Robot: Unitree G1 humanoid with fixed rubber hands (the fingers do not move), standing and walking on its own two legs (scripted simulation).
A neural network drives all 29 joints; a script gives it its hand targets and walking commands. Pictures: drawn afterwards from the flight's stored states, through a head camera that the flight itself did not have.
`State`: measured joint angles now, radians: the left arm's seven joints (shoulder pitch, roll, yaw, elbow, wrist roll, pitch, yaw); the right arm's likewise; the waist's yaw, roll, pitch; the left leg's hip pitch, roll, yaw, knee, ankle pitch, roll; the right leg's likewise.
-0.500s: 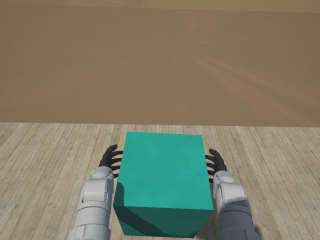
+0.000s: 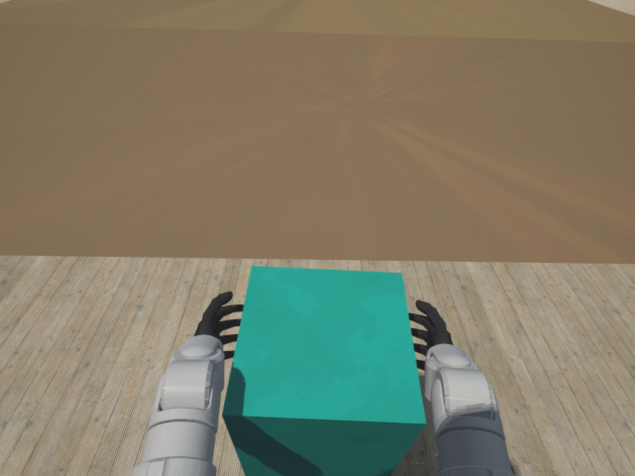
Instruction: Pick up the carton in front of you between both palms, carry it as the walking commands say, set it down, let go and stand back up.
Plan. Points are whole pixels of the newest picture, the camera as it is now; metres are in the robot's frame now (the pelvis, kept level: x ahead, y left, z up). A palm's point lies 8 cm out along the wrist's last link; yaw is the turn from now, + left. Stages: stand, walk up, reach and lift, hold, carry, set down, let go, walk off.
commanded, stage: hold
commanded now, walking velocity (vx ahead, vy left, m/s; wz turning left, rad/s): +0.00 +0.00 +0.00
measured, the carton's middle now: (321, 378) +0.29 +0.00 -0.04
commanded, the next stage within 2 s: carry in 0.88 s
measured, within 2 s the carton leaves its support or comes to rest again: neither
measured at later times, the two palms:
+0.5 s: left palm (206, 346) +0.28 +0.15 +0.05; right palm (442, 354) +0.28 -0.15 +0.05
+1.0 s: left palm (204, 337) +0.29 +0.15 +0.05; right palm (435, 344) +0.29 -0.15 +0.05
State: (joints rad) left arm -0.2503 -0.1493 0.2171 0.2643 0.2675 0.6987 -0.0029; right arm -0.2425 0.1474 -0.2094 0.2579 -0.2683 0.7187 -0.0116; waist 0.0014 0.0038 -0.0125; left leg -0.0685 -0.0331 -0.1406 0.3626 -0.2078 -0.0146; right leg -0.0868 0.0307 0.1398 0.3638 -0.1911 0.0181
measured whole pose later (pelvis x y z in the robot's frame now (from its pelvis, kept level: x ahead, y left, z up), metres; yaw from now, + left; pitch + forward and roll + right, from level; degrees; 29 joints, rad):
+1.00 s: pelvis +0.01 +0.00 -0.01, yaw +2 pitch -1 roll +0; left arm -0.24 -0.15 0.18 0.15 0.25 0.79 0.01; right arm -0.22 0.14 -0.19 0.15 -0.24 0.80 -0.02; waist -0.01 0.00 -0.10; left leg -0.22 0.00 -0.08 0.53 -0.38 -0.01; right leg -0.20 0.01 0.06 0.48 -0.31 0.01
